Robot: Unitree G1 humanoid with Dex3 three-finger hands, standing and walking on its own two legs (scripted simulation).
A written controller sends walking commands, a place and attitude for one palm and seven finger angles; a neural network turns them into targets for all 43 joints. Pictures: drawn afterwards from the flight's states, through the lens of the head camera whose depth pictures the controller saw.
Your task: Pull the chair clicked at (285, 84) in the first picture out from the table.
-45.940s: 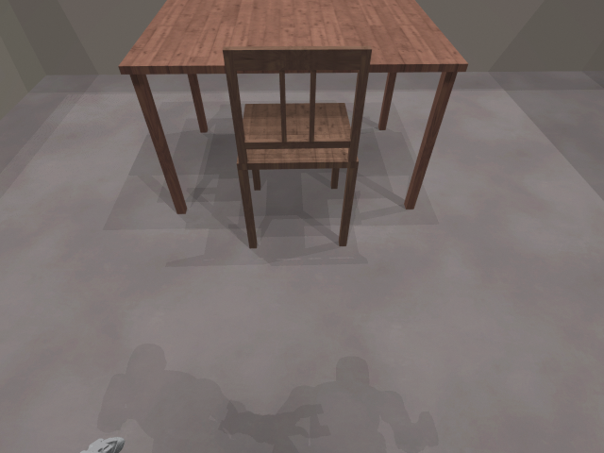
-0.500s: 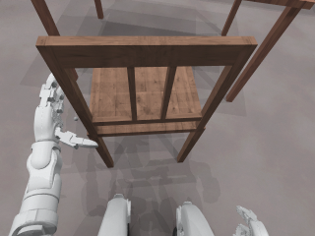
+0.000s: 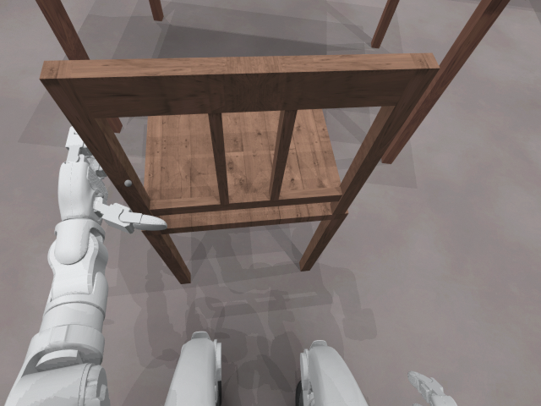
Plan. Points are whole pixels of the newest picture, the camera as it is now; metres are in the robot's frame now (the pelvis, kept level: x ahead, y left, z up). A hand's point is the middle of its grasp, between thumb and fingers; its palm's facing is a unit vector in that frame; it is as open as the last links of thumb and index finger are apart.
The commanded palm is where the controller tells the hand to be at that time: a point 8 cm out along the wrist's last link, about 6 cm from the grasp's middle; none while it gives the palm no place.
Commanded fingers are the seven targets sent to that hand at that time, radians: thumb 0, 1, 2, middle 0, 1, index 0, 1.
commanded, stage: push the fingers through the gap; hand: left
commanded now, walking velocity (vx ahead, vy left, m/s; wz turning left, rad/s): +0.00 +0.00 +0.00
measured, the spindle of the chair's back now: (220, 162) +0.46 +0.08 +0.02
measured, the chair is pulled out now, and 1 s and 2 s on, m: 0.31 0.31 0.33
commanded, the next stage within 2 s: hook a spindle and tug to test in 0.44 s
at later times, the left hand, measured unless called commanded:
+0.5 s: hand (129, 176) +0.43 +0.20 +0.03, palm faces +0.14 -0.99 -0.04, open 16.9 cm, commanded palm +0.40 +0.24 +0.03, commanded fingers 0.00 -0.50 0.30 -0.06 -0.08 -0.06 -0.08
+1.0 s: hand (131, 177) +0.43 +0.20 +0.03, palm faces +0.12 -0.99 -0.03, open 14.0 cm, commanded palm +0.40 +0.24 +0.03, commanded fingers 0.00 0.00 0.52 -0.48 -1.40 -0.48 -1.40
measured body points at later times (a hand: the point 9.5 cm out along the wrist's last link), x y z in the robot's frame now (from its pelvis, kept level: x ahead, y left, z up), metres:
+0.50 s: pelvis +0.00 -0.01 +0.00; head +0.13 +0.02 +0.43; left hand +0.42 +0.26 +0.03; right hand +0.09 -0.27 -0.12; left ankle +0.05 +0.13 -0.61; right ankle +0.01 -0.15 -0.61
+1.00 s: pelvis +0.00 +0.00 +0.00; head +0.13 +0.02 +0.43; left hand +0.42 +0.25 +0.03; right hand +0.09 -0.27 -0.12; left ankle +0.05 +0.13 -0.61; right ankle +0.01 -0.15 -0.61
